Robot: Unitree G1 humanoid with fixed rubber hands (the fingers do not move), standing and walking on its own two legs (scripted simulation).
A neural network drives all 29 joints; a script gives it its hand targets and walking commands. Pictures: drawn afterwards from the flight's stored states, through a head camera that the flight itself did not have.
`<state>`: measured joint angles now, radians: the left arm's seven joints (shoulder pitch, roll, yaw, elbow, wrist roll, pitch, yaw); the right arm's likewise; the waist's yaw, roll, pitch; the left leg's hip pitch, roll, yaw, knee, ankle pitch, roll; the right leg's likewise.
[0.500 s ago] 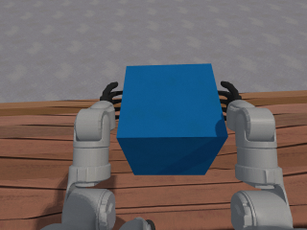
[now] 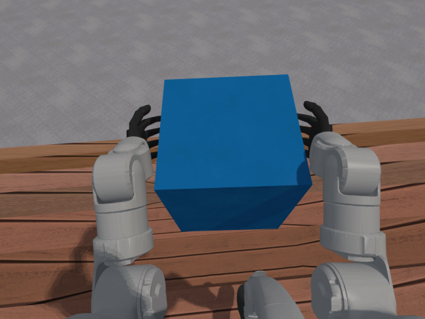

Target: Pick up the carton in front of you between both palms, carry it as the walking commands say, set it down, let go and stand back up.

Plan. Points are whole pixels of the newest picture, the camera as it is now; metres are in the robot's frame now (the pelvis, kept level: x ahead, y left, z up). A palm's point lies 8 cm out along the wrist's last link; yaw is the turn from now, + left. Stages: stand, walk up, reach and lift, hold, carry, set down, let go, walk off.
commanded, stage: carry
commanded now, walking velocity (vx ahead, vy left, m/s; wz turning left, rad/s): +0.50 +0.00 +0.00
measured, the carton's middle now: (227, 163) +0.37 -0.02 +0.06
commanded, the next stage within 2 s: none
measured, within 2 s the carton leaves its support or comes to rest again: neither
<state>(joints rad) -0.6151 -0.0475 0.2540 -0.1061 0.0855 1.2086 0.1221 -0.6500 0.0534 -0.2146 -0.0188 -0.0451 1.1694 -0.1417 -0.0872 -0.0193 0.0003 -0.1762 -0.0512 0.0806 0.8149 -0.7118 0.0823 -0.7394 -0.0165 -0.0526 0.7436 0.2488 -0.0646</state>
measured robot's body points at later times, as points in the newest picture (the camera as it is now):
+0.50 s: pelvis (244, 228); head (276, 76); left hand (187, 115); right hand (277, 115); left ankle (205, 246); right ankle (229, 316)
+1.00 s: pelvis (248, 162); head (266, 78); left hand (212, 94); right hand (273, 90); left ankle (221, 240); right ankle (247, 211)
